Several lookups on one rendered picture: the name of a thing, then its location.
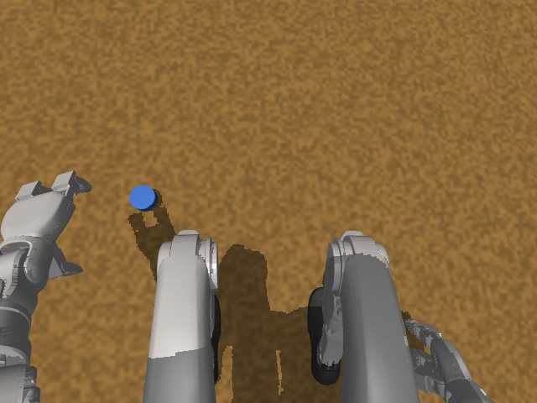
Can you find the tin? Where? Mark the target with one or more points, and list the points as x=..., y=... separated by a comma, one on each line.
x=144, y=198

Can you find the right robot arm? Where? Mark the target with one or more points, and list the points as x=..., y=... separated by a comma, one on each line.
x=465, y=391

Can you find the right robot foot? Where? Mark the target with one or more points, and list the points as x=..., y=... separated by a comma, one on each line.
x=326, y=375

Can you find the left robot arm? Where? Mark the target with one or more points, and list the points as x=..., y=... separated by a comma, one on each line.
x=24, y=271

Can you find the left robot hand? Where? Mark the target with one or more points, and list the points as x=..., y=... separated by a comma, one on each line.
x=44, y=213

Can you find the right robot hand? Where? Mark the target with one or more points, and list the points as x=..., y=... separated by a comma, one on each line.
x=445, y=364

